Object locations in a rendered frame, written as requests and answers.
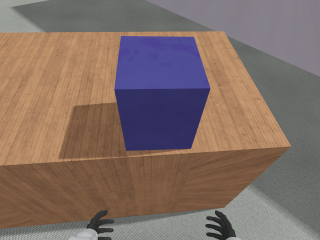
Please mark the carton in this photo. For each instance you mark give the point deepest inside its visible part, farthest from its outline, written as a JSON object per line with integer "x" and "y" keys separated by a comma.
{"x": 161, "y": 89}

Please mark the robot left forearm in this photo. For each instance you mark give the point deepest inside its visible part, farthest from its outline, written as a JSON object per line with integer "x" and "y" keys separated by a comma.
{"x": 85, "y": 234}

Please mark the robot left hand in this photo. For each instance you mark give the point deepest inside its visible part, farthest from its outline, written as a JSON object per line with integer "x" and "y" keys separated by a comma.
{"x": 95, "y": 223}

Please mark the pedestal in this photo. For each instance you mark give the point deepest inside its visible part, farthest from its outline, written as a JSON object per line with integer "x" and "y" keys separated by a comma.
{"x": 62, "y": 151}

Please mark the robot right hand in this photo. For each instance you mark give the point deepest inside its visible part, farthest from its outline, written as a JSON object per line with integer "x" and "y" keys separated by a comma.
{"x": 225, "y": 227}

